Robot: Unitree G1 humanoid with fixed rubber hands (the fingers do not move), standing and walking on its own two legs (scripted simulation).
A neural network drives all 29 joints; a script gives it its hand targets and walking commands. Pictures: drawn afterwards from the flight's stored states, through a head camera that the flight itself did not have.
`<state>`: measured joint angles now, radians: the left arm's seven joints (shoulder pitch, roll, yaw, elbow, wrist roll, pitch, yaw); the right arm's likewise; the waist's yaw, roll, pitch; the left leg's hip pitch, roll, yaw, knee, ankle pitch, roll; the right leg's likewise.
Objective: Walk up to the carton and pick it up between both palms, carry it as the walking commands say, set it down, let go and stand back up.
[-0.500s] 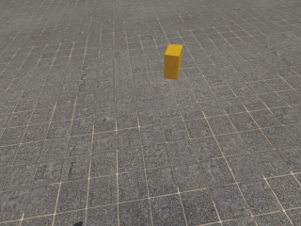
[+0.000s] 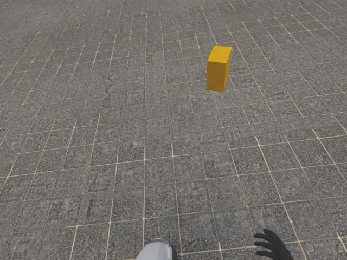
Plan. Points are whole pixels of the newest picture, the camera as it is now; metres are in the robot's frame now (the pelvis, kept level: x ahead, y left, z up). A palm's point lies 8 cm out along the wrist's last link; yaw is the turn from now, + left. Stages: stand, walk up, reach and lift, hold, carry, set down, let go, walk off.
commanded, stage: walk up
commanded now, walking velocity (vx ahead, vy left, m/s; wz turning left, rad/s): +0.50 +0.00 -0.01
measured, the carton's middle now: (218, 69) +1.66 -0.11 -0.63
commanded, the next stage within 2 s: none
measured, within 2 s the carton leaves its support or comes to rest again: neither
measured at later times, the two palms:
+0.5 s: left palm (137, 171) +0.39 +0.21 -0.12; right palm out of the picture +0.14 -0.23 -0.11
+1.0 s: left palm (149, 173) +0.38 +0.16 -0.11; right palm (281, 116) +0.63 -0.27 -0.12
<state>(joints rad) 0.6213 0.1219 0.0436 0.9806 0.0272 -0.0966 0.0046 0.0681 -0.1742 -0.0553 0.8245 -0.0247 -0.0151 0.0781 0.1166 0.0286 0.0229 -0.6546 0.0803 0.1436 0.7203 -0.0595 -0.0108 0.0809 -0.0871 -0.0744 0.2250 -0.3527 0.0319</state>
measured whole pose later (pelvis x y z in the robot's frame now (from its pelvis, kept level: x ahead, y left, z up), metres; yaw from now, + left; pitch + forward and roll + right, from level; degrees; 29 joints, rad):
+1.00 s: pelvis +0.49 -0.05 +0.01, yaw +0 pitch +1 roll +1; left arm 0.53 0.14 0.04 1.07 0.02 -0.10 0.00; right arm 0.09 -0.20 -0.07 0.93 -0.03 -0.01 0.06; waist 0.08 0.03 0.02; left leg -0.59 0.12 0.09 0.76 -0.05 -0.05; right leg -0.02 -0.07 -0.13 0.26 -0.25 0.02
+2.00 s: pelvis +0.94 -0.11 +0.01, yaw -1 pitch +1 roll +2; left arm 0.49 0.17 0.03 1.08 0.02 -0.10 0.00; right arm 0.11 -0.22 -0.07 0.95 -0.04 0.00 0.05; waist 0.07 0.04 0.02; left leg -0.62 0.12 0.08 0.87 -0.07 -0.06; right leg -0.06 -0.07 -0.13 0.28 -0.23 0.00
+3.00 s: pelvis +1.20 -0.15 +0.00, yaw -1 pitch -1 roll -1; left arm 0.34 0.14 0.01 1.08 0.01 -0.03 0.03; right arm 0.20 -0.19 -0.04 1.03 -0.01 0.01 -0.03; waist 0.01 0.04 0.05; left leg -0.27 0.03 0.07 0.48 -0.14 0.01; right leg -0.16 -0.05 -0.13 0.45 -0.27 0.01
